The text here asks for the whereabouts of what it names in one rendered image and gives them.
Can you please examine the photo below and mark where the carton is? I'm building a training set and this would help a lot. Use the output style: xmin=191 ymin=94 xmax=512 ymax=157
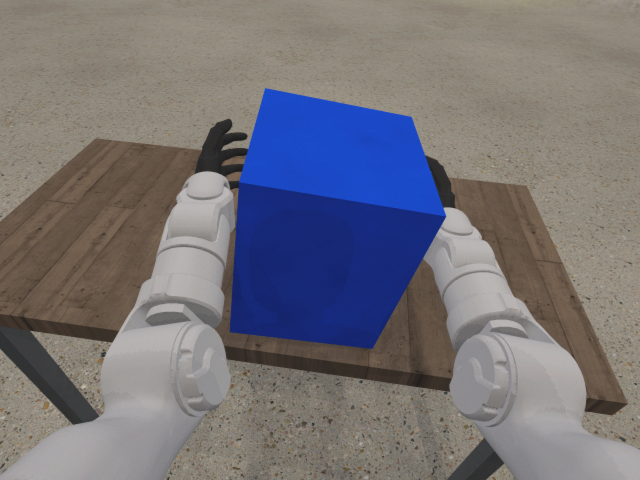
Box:
xmin=230 ymin=88 xmax=446 ymax=349

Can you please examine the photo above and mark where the left robot hand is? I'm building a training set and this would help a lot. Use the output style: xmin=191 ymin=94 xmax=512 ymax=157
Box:
xmin=195 ymin=119 xmax=248 ymax=190

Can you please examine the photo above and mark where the right robot hand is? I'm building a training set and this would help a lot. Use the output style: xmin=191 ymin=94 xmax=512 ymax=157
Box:
xmin=425 ymin=155 xmax=456 ymax=209

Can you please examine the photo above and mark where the left robot forearm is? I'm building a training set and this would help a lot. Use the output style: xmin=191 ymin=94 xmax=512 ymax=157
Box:
xmin=100 ymin=171 xmax=235 ymax=401

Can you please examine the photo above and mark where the right robot upper arm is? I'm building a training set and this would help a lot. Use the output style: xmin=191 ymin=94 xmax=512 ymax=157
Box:
xmin=449 ymin=332 xmax=640 ymax=480

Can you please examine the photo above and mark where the left robot upper arm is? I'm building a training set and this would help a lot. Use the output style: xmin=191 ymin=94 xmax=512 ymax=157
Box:
xmin=0 ymin=321 xmax=231 ymax=480

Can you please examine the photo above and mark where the right robot forearm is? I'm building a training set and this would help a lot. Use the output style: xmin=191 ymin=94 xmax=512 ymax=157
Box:
xmin=423 ymin=207 xmax=586 ymax=406

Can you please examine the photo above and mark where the table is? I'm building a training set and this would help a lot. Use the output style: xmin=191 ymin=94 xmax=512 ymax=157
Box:
xmin=0 ymin=138 xmax=628 ymax=480

